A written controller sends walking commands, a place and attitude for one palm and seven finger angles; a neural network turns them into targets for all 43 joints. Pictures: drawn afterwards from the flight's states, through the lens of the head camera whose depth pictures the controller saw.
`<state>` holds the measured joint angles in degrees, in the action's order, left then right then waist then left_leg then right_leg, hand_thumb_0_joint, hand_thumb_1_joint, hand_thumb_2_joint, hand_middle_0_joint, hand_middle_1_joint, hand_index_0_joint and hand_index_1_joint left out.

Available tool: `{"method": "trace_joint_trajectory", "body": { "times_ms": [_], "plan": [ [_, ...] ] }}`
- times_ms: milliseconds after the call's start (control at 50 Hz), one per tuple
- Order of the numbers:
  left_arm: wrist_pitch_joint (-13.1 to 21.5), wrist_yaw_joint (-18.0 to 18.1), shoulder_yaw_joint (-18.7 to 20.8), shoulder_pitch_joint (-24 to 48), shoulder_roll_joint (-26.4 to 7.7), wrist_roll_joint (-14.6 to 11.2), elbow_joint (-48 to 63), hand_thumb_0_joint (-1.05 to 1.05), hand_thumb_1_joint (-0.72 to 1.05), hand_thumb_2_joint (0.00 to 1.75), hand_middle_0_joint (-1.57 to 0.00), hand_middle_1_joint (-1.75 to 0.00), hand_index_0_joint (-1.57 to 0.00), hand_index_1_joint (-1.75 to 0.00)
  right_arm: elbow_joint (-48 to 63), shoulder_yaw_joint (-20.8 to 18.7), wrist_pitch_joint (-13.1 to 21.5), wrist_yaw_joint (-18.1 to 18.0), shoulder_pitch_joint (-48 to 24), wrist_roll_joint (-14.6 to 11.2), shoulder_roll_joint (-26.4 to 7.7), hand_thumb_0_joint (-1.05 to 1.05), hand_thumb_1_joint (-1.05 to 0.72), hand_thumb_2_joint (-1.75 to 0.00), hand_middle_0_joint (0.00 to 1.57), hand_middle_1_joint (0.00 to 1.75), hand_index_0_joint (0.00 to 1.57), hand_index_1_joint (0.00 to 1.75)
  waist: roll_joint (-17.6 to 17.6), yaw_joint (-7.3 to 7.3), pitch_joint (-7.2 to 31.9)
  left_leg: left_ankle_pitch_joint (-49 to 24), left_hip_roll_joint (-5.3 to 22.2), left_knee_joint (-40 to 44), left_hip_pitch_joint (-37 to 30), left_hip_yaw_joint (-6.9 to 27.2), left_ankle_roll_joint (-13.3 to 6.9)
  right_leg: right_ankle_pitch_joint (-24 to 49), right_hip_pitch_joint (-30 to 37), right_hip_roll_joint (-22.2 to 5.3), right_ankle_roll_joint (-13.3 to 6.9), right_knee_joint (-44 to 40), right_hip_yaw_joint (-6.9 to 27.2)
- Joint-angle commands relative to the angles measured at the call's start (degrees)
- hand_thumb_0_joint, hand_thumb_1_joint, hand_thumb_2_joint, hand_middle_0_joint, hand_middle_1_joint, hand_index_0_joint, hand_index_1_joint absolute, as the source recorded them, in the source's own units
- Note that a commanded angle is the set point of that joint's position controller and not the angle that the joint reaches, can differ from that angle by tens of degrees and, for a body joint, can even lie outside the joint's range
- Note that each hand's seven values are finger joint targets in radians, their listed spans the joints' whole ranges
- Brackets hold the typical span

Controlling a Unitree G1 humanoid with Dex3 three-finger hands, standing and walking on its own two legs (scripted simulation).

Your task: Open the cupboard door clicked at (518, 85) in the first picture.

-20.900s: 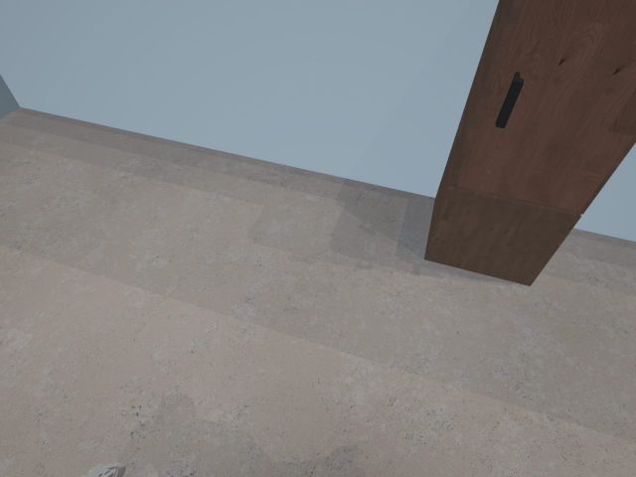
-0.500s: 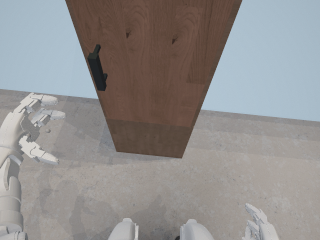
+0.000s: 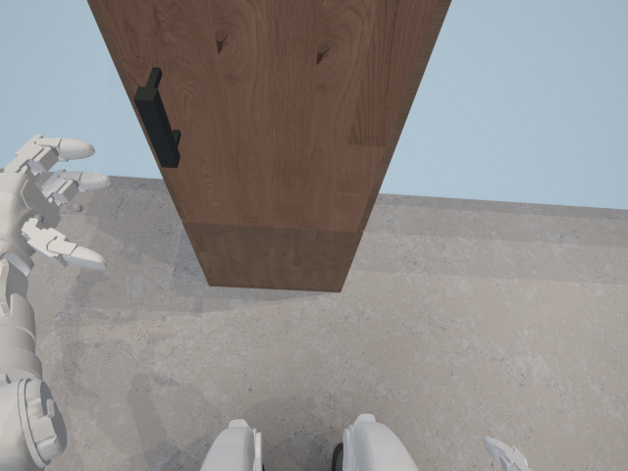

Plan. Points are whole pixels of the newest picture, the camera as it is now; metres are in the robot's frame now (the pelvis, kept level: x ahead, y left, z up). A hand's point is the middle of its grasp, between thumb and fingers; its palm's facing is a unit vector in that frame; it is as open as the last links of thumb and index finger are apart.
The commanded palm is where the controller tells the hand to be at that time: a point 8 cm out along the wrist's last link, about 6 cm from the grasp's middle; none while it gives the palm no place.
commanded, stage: move the hooked fingers beside the handle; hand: left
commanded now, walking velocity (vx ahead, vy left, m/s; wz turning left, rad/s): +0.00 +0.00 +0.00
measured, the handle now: (163, 119) +0.57 +0.21 +0.05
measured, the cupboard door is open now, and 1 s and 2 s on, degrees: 0 0 0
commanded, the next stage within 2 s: slide the fingers in behind the handle in 1.54 s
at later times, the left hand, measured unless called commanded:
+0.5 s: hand (98, 161) +0.47 +0.27 +0.07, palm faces -0.06 -1.00 -0.02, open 14.0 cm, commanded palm +0.47 +0.31 +0.06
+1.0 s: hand (112, 136) +0.53 +0.27 +0.06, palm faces -0.06 -1.00 -0.02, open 14.0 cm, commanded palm +0.52 +0.31 +0.06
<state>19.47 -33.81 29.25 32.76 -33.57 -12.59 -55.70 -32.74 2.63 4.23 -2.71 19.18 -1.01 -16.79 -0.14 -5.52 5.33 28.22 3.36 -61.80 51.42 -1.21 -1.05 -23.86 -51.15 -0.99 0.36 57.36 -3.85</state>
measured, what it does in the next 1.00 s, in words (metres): stands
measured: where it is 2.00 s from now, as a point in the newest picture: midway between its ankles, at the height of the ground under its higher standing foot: outside the picture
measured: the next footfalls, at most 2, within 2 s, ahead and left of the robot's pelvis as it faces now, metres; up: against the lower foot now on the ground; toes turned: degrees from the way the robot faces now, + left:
none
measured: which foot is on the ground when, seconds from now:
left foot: down 0.00-1.00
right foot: down 0.00-1.00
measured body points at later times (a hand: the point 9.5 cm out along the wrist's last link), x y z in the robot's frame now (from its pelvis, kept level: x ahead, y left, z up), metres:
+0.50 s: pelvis +0.00 +0.00 -0.01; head +0.13 +0.03 +0.42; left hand +0.47 +0.32 +0.08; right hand +0.03 -0.27 -0.11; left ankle +0.01 +0.10 -0.67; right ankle +0.03 -0.13 -0.67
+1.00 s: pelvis +0.00 +0.01 -0.02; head +0.18 +0.03 +0.39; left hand +0.53 +0.32 +0.06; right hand -0.02 -0.26 -0.12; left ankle +0.01 +0.10 -0.67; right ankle +0.03 -0.13 -0.67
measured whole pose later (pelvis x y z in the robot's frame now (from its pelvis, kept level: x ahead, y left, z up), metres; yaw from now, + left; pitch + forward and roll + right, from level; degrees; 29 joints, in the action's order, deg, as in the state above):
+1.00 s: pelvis +0.00 +0.01 -0.02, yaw -2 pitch +27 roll -5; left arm 16.6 -31.9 33.1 57.3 -48.5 -3.5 -71.2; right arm -33.1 4.8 -4.6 -1.2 22.9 0.4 -16.8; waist -1.5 -12.5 4.2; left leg 29.9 5.1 -68.3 65.6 -0.4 -1.5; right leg -23.7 -64.5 0.7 0.7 61.2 -4.2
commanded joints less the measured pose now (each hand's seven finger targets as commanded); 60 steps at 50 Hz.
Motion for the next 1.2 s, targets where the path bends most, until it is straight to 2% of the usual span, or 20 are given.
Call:
{"method": "trace_joint_trajectory", "body": {
  "times_ms": [0,60,140,200,240,280,320,380,400,440,500,540,680,720,760,840,980,1100,1140,1180],
  "plan": [
    [5.67,-0.65,4.04,20.59,-19.86,-1.73,11.85,0.00,-0.50,0.30,-0.30,-1.20,-0.30,-1.20,4.93,-4.36,0.81,-0.45,6.19,-0.06,-10.58,0.00,-0.90,-0.90,0.20,0.30,0.20,0.30,-9.65,0.99,26.66,-23.52,-1.87,8.08,-16.86,3.17,0.11,15.12,11.47,2.87,-2.27,-4.63,1.89],
    [4.39,-1.12,3.26,21.65,-19.08,-1.65,6.90,0.00,-0.50,0.30,-0.30,-1.20,-0.30,-1.20,4.04,-4.41,-0.30,-0.45,6.61,-0.21,-10.81,0.00,-0.90,-0.90,0.20,0.30,0.20,0.30,-6.21,-0.23,23.59,-21.18,-1.68,7.87,-14.08,3.20,-0.25,14.03,10.07,2.91,-1.92,-5.11,1.70],
    [4.15,-0.71,2.03,26.46,-19.41,-0.47,6.73,0.00,-0.50,0.30,-0.30,-1.20,-0.30,-1.20,3.66,-4.37,-1.37,-0.40,7.36,-0.01,-10.94,0.00,-0.90,-0.90,0.20,0.30,0.20,0.30,-7.42,-0.85,23.83,-21.79,-1.62,7.69,-14.99,3.72,-0.23,13.44,8.14,2.83,-1.93,-4.94,1.37],
    [5.07,0.05,2.02,28.86,-19.74,-0.07,7.84,0.00,-0.50,0.30,-0.30,-1.20,-0.30,-1.20,3.34,-4.33,-2.01,-0.26,8.04,0.25,-10.85,0.00,-0.90,-0.90,0.20,0.30,0.20,0.30,-9.78,-0.95,26.85,-24.87,-1.48,7.11,-17.82,4.14,0.10,14.22,7.25,2.99,-2.04,-4.42,1.31],
    [4.89,0.66,3.19,29.01,-21.24,0.37,4.91,0.00,-0.50,0.30,-0.30,-1.20,-0.30,-1.20,2.92,-4.23,-2.56,-0.29,8.22,0.23,-11.01,0.00,-0.90,-0.90,0.20,0.30,0.20,0.30,-7.99,-1.24,24.87,-22.83,-1.47,6.83,-15.25,3.96,-0.07,13.61,7.12,3.00,-1.93,-4.50,1.35],
    [5.00,0.97,0.98,33.71,-19.94,0.97,3.96,0.00,-0.50,0.30,-0.30,-1.20,-0.30,-1.20,2.45,-3.90,-2.80,-0.40,8.29,0.29,-10.98,0.00,-0.90,-0.90,0.20,0.30,0.20,0.30,-8.28,-2.71,23.03,-20.43,-1.45,6.71,-14.26,4.33,-0.33,11.45,4.81,3.08,-2.05,-4.44,1.27],
    [4.67,1.57,2.92,33.57,-23.21,2.05,1.65,0.00,-0.50,0.30,-0.30,-1.20,-0.30,-1.20,2.38,-3.85,-3.19,-0.49,8.86,0.28,-11.43,0.00,-0.90,-0.90,0.20,0.30,0.20,0.30,-8.05,-2.33,23.50,-18.83,-1.50,6.68,-13.02,4.19,-0.30,10.59,5.35,3.08,-1.91,-4.55,1.55],
    [5.27,2.12,1.14,37.88,-22.31,2.87,3.35,0.00,-0.50,0.30,-0.30,-1.20,-0.30,-1.20,2.04,-3.73,-3.44,-0.38,9.49,0.66,-11.29,0.00,-0.90,-0.90,0.20,0.30,0.20,0.30,-11.47,-3.25,26.46,-21.67,-1.30,5.88,-16.08,4.96,-0.08,11.08,3.04,3.11,-2.15,-3.49,1.17],
    [5.09,2.26,2.92,37.24,-23.92,2.79,2.17,0.00,-0.50,0.30,-0.30,-1.20,-0.30,-1.20,1.81,-3.83,-3.70,-0.33,9.99,0.73,-11.45,0.00,-0.90,-0.90,0.20,0.30,0.20,0.30,-10.16,-3.03,27.51,-22.27,-1.17,5.68,-16.06,4.89,-0.01,11.83,3.96,3.18,-1.89,-3.72,1.18],
    [4.42,2.33,3.06,38.65,-25.33,3.34,-0.43,0.00,-0.50,0.30,-0.30,-1.20,-0.30,-1.20,1.74,-3.41,-4.17,-0.40,10.08,0.62,-11.56,0.00,-0.90,-0.90,0.20,0.30,0.20,0.30,-8.70,-3.66,26.39,-20.75,-1.29,5.16,-12.52,4.69,-0.39,11.92,4.78,3.16,-1.68,-3.58,1.51],
    [3.80,2.37,2.58,39.15,-25.70,4.34,-1.56,0.00,-0.50,0.30,-0.30,-1.20,-0.30,-1.20,1.80,-3.21,-4.71,-0.22,10.90,0.77,-11.59,0.00,-0.90,-0.90,0.20,0.30,0.20,0.30,-10.46,-3.70,27.00,-21.82,-1.19,4.84,-13.07,4.68,-0.31,12.24,3.75,3.29,-1.75,-3.25,1.39],
    [3.20,2.86,2.06,41.99,-26.36,5.10,-2.61,0.00,-0.50,0.30,-0.30,-1.20,-0.30,-1.20,1.66,-2.98,-5.12,-0.26,11.17,0.78,-11.65,0.00,-0.90,-0.90,0.20,0.30,0.20,0.30,-9.94,-4.87,25.52,-20.19,-1.15,4.42,-11.21,4.73,-0.58,11.14,2.53,3.28,-1.57,-3.36,1.45],
    [2.81,3.16,4.17,46.62,-31.65,6.50,-4.33,0.00,-0.50,0.30,-0.30,-1.20,-0.30,-1.20,1.60,-2.37,-5.85,-0.32,13.25,1.19,-12.05,0.00,-0.90,-0.90,0.20,0.30,0.20,0.30,-10.68,-6.03,29.95,-22.68,-0.95,1.97,-9.83,4.95,-1.07,13.56,2.80,3.66,-1.61,-1.85,1.65],
    [1.65,2.83,3.87,47.99,-33.04,7.30,-6.74,0.00,-0.50,0.30,-0.30,-1.20,-0.30,-1.20,1.45,-1.95,-6.36,-0.36,13.35,1.01,-12.19,0.00,-0.90,-0.90,0.20,0.30,0.20,0.30,-10.68,-6.85,27.99,-21.00,-0.87,1.66,-7.41,4.64,-1.13,12.78,2.12,3.60,-1.20,-2.15,1.78],
    [0.76,2.63,3.15,46.64,-32.86,8.08,-7.41,0.00,-0.50,0.30,-0.30,-1.20,-0.30,-1.20,1.89,-1.79,-6.63,-0.25,13.63,1.08,-12.13,0.00,-0.90,-0.90,0.20,0.30,0.20,0.30,-11.83,-6.45,27.90,-20.31,-0.92,1.85,-6.88,4.66,-1.18,12.03,2.03,3.63,-1.32,-2.10,1.68],
    [1.00,2.24,5.06,46.09,-34.11,7.58,-4.06,0.00,-0.50,0.30,-0.30,-1.20,-0.30,-1.20,2.05,-2.17,-7.40,0.18,14.83,1.46,-12.13,0.00,-0.90,-0.90,0.20,0.30,0.20,0.30,-13.59,-5.73,33.01,-26.01,-0.54,1.13,-11.34,5.21,-0.82,15.24,1.77,3.82,-1.37,-1.18,1.15],
    [1.15,2.38,7.38,45.54,-36.21,7.23,-1.25,0.00,-0.50,0.30,-0.30,-1.20,-0.30,-1.20,2.01,-2.42,-8.16,0.65,14.97,1.38,-12.11,0.00,-0.90,-0.90,0.20,0.30,0.20,0.30,-14.18,-5.44,32.99,-26.69,-0.49,0.91,-11.29,4.80,-1.04,16.50,2.73,4.25,-1.58,-1.31,1.30],
    [1.23,2.06,4.73,44.83,-32.00,6.47,-0.26,0.00,-0.50,0.30,-0.30,-1.20,-0.30,-1.20,1.30,-2.57,-8.42,1.08,14.78,1.34,-11.89,0.00,-0.90,-0.90,0.20,0.30,0.20,0.30,-16.56,-5.99,32.23,-29.43,-0.19,1.68,-16.19,5.67,-0.41,15.85,-0.18,4.36,-1.57,-2.14,0.58],
    [0.52,1.99,4.37,43.97,-31.61,6.52,-2.56,0.00,-0.50,0.30,-0.30,-1.20,-0.30,-1.20,1.01,-2.55,-8.57,0.89,14.62,1.29,-12.03,0.00,-0.90,-0.90,0.20,0.30,0.20,0.30,-13.84,-6.68,29.23,-27.17,-0.16,1.99,-14.28,5.69,-0.59,14.62,-0.70,4.36,-1.41,-2.60,0.34],
    [0.80,2.06,2.23,46.26,-29.02,6.36,-0.82,0.00,-0.50,0.30,-0.30,-1.20,-0.30,-1.20,0.96,-2.57,-8.32,0.83,14.66,1.38,-11.84,0.00,-0.90,-0.90,0.20,0.30,0.20,0.30,-15.52,-7.06,29.20,-28.86,-0.16,2.08,-16.31,6.25,-0.46,14.59,-2.25,4.28,-1.69,-2.29,0.03]
  ]
}}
